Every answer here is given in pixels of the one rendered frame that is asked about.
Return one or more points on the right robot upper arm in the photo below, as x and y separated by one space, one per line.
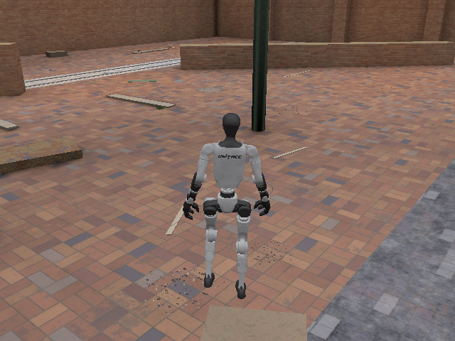
252 152

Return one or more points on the robot left hand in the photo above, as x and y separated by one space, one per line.
187 209

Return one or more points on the left robot upper arm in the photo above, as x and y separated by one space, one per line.
203 161

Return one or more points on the humanoid robot torso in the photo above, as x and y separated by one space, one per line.
228 171

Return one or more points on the robot left forearm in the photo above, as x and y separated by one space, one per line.
193 191

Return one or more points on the robot right hand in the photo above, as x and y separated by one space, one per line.
262 204

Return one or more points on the left robot shin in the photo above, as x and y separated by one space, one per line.
209 254

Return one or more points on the robot right forearm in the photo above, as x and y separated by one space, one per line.
262 188

